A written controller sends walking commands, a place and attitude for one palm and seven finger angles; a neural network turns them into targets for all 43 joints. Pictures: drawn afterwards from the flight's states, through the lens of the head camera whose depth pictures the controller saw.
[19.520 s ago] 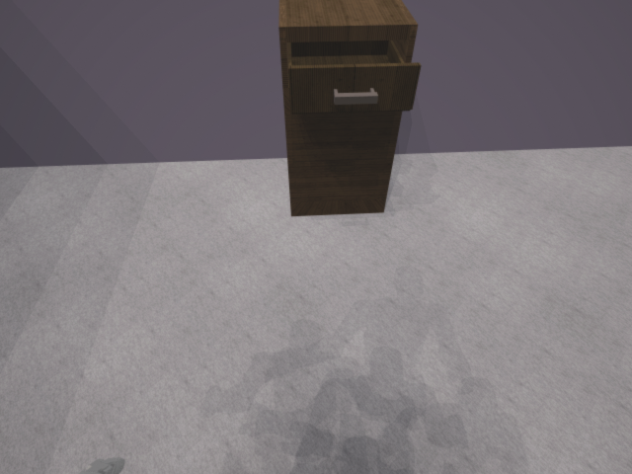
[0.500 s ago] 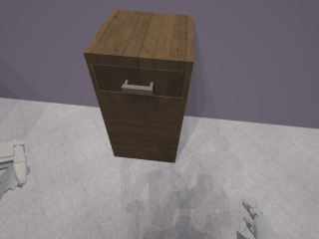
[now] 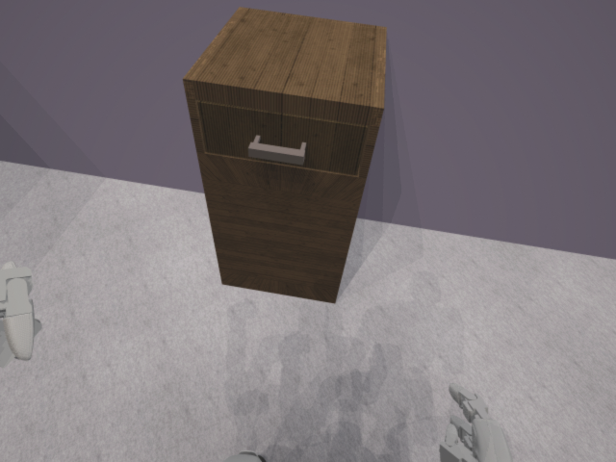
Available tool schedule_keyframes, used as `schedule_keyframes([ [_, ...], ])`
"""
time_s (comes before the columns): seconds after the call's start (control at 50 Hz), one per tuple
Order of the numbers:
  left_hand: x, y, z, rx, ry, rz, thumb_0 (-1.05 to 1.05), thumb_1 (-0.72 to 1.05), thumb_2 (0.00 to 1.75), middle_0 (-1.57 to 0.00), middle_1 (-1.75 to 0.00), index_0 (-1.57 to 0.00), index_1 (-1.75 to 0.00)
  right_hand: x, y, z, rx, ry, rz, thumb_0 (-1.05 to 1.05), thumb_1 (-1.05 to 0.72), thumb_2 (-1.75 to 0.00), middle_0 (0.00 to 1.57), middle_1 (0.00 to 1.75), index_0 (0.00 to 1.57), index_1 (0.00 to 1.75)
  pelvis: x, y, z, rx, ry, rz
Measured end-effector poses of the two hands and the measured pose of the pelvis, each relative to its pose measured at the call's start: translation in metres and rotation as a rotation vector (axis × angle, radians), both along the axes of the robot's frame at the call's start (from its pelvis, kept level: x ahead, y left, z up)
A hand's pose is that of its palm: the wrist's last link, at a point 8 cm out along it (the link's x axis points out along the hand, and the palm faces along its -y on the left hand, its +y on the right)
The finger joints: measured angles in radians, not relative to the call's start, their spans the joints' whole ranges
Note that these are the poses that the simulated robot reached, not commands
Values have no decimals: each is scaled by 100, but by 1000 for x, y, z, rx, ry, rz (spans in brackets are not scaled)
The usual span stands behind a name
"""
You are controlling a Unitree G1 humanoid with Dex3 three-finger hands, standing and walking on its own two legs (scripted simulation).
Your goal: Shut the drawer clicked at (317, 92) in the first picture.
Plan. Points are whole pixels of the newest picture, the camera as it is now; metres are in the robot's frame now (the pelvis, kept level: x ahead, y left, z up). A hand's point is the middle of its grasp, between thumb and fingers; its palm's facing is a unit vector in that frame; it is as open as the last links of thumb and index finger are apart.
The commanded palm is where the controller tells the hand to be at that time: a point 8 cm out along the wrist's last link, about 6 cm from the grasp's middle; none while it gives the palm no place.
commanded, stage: step back with the hand held close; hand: left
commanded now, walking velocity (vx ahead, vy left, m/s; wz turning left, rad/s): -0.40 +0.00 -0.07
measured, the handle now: (278, 148) +0.77 +0.12 -0.06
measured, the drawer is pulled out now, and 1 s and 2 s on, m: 0.00 0.00 0.00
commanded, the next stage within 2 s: stop stepping back and stand still in 0.18 s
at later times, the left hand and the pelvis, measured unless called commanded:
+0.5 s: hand out of the picture +0.10 +0.26 +0.18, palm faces +0.39 -0.83 -0.40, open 3.3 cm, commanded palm +0.06 +0.29 +0.19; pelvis -0.09 +0.02 +0.00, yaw -3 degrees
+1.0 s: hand out of the picture +0.07 +0.26 +0.17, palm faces +0.40 -0.81 -0.42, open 3.3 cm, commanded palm +0.02 +0.29 +0.19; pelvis -0.12 +0.02 +0.01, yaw -2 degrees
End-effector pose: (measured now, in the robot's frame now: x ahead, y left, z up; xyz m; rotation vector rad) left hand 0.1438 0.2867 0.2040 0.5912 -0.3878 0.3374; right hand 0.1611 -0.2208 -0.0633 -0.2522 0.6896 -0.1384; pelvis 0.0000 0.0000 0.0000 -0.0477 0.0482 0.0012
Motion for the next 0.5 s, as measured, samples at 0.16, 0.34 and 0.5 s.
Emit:
schedule_keyframes([
  [0.16,-4,-21,-4,-57,19,-138,2,89,90,-141,-160,-141,-160,-35,-5,-3,0,27,-46,1,-90,-89,21,30,20,30,-31,4,3,-5,-31,-25],
  [0.34,-46,-5,1,29,86,-123,2,89,90,-140,-160,-141,-160,-77,-14,6,-14,-13,-72,1,-90,-89,20,30,20,30,-70,6,3,-15,-41,-15],
  [0.5,-84,9,-12,-101,21,-22,2,89,90,-141,-160,-141,-160,-116,-15,3,-77,27,-86,1,-90,-89,20,30,20,30,-86,20,1,4,-49,-53],
])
